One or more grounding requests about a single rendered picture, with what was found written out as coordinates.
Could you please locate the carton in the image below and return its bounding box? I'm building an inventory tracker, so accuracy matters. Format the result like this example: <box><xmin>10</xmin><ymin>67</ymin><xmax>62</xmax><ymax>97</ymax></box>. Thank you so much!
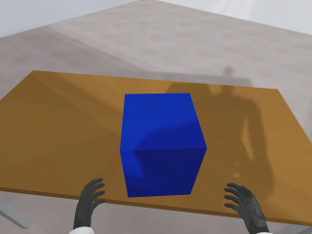
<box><xmin>120</xmin><ymin>93</ymin><xmax>207</xmax><ymax>198</ymax></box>

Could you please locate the robot right hand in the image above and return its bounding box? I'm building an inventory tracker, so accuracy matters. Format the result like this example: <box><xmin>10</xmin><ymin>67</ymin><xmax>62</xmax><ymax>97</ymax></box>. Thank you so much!
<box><xmin>223</xmin><ymin>182</ymin><xmax>269</xmax><ymax>234</ymax></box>

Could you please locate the table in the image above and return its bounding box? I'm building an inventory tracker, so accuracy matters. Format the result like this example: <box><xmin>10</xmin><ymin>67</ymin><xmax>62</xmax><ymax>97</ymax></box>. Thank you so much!
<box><xmin>0</xmin><ymin>70</ymin><xmax>312</xmax><ymax>234</ymax></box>

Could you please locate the robot left hand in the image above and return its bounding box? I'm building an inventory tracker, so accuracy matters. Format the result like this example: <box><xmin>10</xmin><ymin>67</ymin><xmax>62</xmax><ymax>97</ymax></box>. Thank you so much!
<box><xmin>73</xmin><ymin>178</ymin><xmax>105</xmax><ymax>230</ymax></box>

